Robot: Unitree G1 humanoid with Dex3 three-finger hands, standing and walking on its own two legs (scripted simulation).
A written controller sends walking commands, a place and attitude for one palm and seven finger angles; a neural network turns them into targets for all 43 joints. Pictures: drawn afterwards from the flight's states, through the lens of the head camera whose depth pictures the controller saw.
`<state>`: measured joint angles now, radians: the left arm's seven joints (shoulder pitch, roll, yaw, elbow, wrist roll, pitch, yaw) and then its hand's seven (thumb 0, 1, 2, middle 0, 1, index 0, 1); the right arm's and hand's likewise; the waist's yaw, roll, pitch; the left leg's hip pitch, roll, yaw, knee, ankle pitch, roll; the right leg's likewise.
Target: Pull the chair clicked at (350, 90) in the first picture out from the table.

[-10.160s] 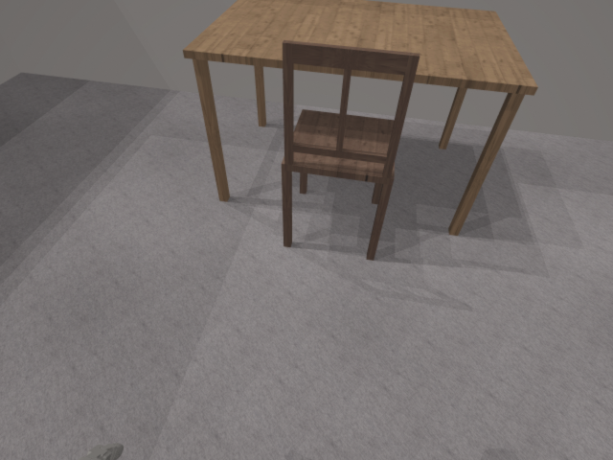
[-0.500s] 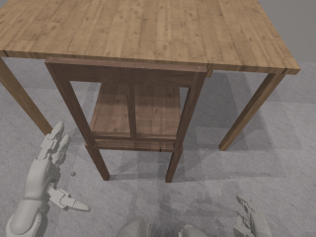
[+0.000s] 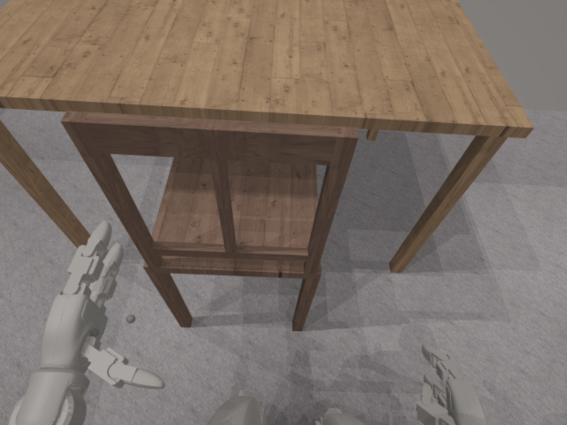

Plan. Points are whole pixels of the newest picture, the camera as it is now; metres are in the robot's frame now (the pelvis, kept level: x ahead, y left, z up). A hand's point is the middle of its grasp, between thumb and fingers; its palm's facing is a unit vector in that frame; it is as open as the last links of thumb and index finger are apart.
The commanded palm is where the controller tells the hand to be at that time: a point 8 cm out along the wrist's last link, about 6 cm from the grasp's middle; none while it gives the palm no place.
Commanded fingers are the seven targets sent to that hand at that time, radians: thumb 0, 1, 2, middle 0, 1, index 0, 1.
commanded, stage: aim the fingers beside a spindle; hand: left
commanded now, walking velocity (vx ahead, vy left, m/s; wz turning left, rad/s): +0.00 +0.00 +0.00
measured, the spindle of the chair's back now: (225, 210) +0.46 +0.13 -0.03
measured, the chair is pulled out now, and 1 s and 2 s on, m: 0.00 0.00 0.00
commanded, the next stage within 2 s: none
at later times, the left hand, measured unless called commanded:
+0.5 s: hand (173, 307) +0.27 +0.17 +0.02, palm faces +0.02 -1.00 -0.04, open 17.0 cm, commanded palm +0.25 +0.22 +0.02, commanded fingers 0.00 -0.50 0.30 -0.06 -0.08 -0.06 -0.08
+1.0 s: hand (208, 301) +0.28 +0.12 +0.00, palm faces -0.02 -1.00 +0.00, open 17.0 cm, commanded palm +0.26 +0.18 +0.00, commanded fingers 0.00 -0.50 0.30 -0.06 -0.08 -0.06 -0.08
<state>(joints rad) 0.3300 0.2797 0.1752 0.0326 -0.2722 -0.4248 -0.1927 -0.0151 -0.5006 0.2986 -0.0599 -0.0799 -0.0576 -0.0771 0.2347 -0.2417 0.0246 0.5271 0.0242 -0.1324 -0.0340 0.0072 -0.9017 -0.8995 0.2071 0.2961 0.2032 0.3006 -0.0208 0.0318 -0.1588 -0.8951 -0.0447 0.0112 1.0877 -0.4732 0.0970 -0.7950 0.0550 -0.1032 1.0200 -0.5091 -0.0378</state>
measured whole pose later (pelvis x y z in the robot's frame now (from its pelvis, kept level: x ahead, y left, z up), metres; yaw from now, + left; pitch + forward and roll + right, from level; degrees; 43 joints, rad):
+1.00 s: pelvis +0.00 -0.02 -0.03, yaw -1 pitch +21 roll -3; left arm 0.14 0.19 0.03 0.18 -0.19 -0.49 -0.08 -0.01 -0.50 0.30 -0.06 -0.08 -0.06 -0.08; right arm 0.20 -0.25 0.01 0.54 0.01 -0.07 0.00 0.01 -0.90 -0.90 0.21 0.30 0.20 0.30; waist -0.03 0.03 -0.18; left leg -1.06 -0.03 0.02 1.24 -0.53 0.08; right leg -0.97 0.06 -0.11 1.19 -0.58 -0.07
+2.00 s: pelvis +0.00 -0.02 -0.04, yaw -1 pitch +22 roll -3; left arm 0.05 0.14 -0.05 0.27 -0.09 -0.49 0.07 -0.01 -0.50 0.30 -0.06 -0.08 -0.06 -0.08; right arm 0.19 -0.23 0.01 0.52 0.00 0.03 0.03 0.00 -0.90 -0.90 0.20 0.30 0.20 0.30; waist -0.04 0.02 -0.19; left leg -1.11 -0.03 0.03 1.27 -0.55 0.08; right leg -1.03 0.06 -0.10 1.23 -0.59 -0.06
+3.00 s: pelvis +0.00 -0.02 -0.04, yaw -1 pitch +22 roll -3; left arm 0.08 0.10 -0.11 0.30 -0.12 -0.42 0.01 -0.01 -0.50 0.30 -0.05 -0.08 -0.05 -0.08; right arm 0.21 -0.23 0.02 0.51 0.01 0.03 0.02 0.01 -0.90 -0.90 0.21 0.30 0.20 0.30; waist -0.04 0.03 -0.19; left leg -1.10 -0.03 0.03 1.25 -0.54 0.08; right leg -1.02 0.06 -0.10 1.22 -0.59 -0.06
